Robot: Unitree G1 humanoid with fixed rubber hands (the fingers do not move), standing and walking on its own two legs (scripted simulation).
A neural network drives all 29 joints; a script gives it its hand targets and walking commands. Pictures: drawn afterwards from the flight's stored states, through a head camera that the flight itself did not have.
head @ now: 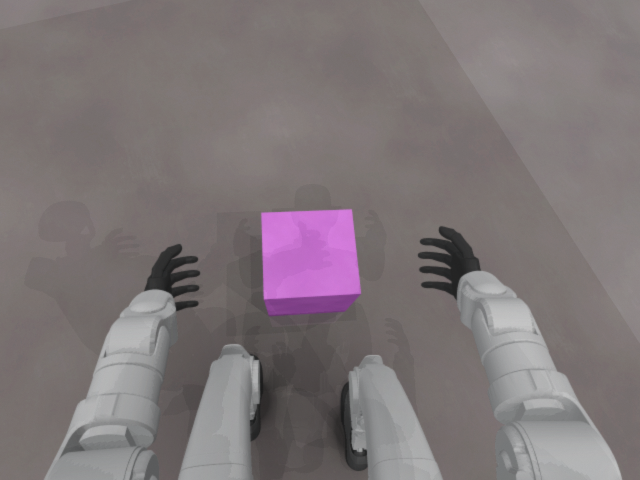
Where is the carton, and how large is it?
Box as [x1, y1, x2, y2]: [261, 209, 360, 315]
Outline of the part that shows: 351,209 261,213 264,301 269,315 344,311 360,294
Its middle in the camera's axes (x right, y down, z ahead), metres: -0.03 +0.06 +0.98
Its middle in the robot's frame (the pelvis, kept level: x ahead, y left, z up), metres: +0.50 -0.01 -0.53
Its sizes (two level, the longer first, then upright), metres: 0.210 0.200 0.250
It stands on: the floor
